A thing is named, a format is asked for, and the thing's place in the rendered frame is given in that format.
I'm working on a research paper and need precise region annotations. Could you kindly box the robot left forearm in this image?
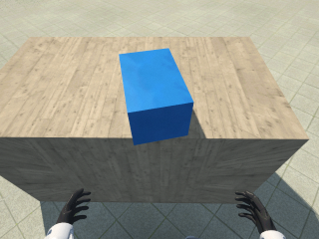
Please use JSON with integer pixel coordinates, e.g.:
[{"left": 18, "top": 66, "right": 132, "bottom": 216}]
[{"left": 44, "top": 222, "right": 74, "bottom": 239}]

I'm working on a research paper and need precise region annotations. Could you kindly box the left robot hand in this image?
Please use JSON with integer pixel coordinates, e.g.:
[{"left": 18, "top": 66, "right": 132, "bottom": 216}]
[{"left": 56, "top": 188, "right": 91, "bottom": 225}]

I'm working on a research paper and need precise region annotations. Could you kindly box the right robot hand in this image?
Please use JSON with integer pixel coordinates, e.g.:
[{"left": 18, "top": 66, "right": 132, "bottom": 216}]
[{"left": 234, "top": 190, "right": 277, "bottom": 235}]

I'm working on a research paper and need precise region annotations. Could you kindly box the pedestal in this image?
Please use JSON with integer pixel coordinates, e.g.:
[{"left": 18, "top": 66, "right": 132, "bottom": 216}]
[{"left": 0, "top": 37, "right": 310, "bottom": 204}]

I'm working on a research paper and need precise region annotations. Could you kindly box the carton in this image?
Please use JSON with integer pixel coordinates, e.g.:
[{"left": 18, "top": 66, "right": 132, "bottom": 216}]
[{"left": 119, "top": 48, "right": 194, "bottom": 145}]

